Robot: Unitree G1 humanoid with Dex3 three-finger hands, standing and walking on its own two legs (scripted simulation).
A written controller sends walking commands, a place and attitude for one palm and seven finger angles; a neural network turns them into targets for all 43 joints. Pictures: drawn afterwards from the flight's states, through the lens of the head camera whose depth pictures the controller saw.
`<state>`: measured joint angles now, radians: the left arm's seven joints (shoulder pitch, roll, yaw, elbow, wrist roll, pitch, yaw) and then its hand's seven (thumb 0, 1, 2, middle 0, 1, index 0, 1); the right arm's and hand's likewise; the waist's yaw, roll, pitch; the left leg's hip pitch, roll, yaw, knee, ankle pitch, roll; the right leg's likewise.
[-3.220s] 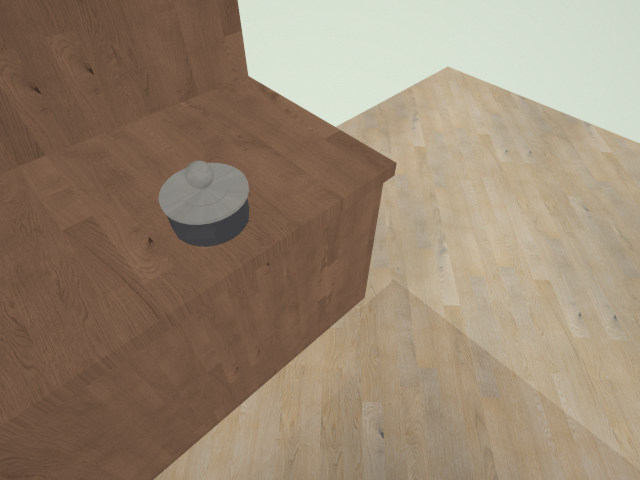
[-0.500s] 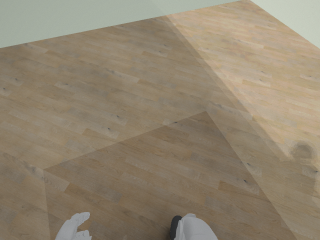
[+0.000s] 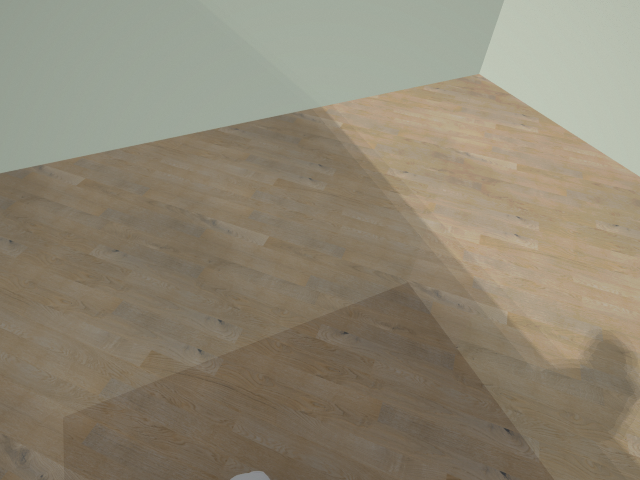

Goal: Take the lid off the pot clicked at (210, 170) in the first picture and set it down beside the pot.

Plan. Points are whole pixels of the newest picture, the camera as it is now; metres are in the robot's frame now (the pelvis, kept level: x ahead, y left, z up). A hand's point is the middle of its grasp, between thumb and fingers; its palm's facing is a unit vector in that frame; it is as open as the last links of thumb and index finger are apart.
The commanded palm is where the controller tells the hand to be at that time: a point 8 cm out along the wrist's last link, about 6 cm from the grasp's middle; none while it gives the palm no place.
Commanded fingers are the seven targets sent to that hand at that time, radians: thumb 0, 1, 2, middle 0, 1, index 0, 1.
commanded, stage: turn to face it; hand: left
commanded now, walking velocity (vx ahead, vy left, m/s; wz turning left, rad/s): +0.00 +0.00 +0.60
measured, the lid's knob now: out of the picture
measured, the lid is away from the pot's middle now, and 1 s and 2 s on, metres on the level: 0.00 0.00 0.00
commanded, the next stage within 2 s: none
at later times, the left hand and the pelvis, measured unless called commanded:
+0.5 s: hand out of the picture +0.10 +0.20 -0.15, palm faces +0.29 -0.91 -0.31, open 7.4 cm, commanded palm none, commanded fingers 0.00 0.90 0.90 -0.20 -0.30 -0.20 -0.30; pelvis +0.05 -0.03 -0.01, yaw +16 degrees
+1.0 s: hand out of the picture -0.01 +0.21 -0.17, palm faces +0.57 -0.77 -0.28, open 7.4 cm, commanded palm none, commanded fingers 0.00 0.90 0.90 -0.20 -0.30 -0.20 -0.30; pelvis +0.06 -0.02 +0.00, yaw +35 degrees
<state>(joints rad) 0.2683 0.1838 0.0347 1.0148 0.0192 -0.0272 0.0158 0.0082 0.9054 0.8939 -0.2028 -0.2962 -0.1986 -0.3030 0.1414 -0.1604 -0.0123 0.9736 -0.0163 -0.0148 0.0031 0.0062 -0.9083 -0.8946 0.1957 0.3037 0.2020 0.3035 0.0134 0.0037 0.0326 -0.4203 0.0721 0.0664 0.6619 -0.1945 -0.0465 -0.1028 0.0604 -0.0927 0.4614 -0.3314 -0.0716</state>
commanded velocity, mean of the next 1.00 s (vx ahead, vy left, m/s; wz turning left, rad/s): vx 0.00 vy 0.00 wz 0.60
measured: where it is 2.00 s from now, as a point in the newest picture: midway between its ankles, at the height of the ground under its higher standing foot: outside the picture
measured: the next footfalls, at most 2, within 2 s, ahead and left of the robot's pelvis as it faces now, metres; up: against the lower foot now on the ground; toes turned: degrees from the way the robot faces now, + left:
left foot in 0.02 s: +0.12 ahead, +0.12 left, +0.00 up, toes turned +7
right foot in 0.44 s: +0.13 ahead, -0.15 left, +0.00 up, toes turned +12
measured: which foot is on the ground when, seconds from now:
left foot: up 0.00-0.00, down 0.02-0.44, up 0.46-0.78, down 0.80-1.00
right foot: down 0.00-0.04, up 0.06-0.42, down 0.44-0.80, up 0.82-1.00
